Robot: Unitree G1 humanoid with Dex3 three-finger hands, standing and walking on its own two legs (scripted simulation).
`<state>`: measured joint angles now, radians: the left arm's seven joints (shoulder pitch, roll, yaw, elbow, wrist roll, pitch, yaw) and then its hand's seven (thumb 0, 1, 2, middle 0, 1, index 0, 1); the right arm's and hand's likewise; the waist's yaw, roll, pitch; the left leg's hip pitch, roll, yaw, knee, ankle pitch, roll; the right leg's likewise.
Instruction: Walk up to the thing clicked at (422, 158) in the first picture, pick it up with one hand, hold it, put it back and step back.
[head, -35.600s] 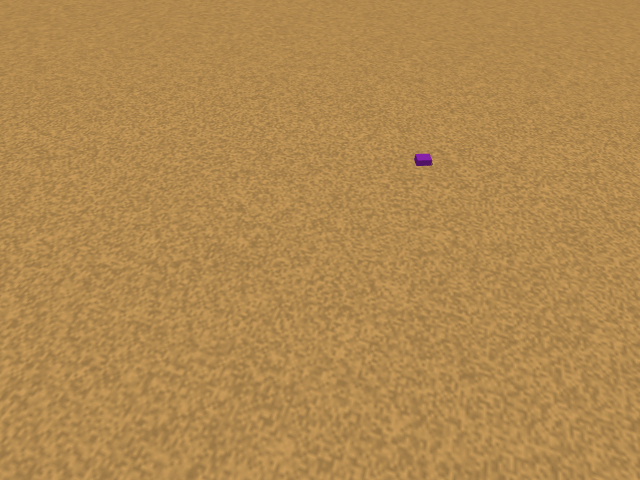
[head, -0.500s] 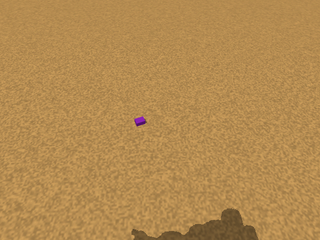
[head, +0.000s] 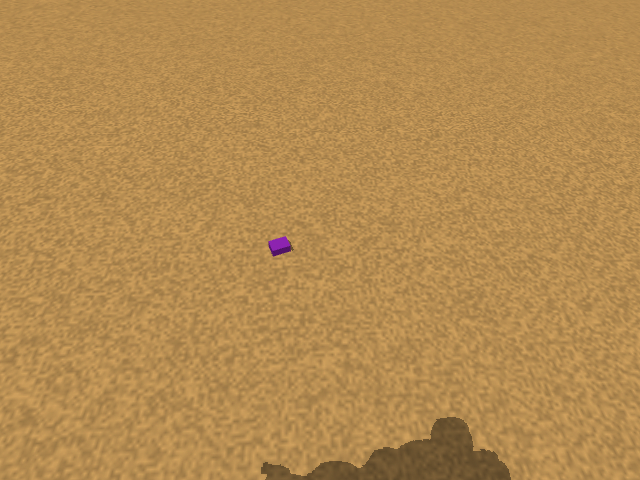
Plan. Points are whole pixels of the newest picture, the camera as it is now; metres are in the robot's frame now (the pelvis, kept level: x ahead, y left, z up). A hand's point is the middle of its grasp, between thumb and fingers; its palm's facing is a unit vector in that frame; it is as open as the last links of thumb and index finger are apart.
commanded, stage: step back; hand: left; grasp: from above
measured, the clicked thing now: (279, 246) +1.04 +0.20 -0.75
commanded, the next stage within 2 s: stand in 0.26 s
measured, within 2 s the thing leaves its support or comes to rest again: neither
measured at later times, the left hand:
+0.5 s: hand out of the picture +0.12 +0.25 -0.14, palm faces -0.01 -0.94 -0.34, open 7.4 cm
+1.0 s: hand out of the picture +0.06 +0.25 -0.14, palm faces -0.02 -0.94 -0.34, open 7.4 cm
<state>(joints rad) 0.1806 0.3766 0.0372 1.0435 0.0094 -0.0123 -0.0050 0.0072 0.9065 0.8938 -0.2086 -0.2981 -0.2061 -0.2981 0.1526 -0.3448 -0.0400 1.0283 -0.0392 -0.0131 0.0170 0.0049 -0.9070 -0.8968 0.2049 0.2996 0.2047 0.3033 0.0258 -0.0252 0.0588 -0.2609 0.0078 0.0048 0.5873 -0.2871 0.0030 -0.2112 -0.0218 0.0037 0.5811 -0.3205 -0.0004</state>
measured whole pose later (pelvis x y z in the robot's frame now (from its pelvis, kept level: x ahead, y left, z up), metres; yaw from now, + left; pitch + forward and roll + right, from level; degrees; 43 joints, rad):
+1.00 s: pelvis +0.00 -0.01 +0.02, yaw +0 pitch -2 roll +0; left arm 0.12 0.35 0.01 1.16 0.01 -0.01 -0.01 0.01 0.91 0.89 -0.21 -0.30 -0.21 -0.30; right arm 0.10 -0.35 0.00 1.16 -0.02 -0.01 0.01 0.00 -0.91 -0.90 0.20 0.30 0.20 0.30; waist 0.00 0.01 0.06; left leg -0.14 0.02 0.00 0.32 -0.14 -0.02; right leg -0.09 -0.01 -0.01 0.32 -0.19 0.01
